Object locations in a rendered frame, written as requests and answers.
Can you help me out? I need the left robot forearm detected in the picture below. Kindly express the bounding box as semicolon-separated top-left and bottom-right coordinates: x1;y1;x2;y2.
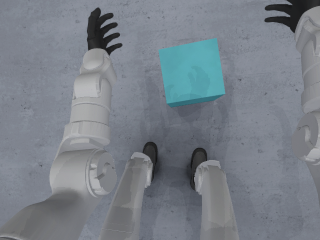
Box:
49;48;118;185

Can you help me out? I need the right robot forearm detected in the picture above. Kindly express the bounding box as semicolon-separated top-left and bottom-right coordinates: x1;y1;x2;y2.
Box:
294;6;320;114

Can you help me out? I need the carton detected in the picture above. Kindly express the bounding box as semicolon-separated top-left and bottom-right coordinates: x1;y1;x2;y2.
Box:
158;38;226;108

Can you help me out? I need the robot right hand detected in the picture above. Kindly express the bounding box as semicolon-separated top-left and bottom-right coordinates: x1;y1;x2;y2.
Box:
264;0;320;33

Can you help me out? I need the left robot foot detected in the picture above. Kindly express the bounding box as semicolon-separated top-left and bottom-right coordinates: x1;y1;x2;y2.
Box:
143;142;158;182

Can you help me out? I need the left robot upper arm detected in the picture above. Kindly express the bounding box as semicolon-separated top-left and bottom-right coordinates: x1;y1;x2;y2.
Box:
0;148;117;240

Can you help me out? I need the robot foot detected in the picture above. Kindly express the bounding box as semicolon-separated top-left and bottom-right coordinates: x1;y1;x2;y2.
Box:
190;147;207;191
143;142;158;182

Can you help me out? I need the right robot foot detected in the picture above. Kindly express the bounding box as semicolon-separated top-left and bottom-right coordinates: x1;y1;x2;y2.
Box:
190;147;207;191

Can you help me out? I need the robot left hand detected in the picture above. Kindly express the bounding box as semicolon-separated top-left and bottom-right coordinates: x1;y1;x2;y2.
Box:
87;7;123;56

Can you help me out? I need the right robot upper arm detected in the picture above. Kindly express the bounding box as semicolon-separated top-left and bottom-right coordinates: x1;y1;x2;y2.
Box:
291;109;320;207

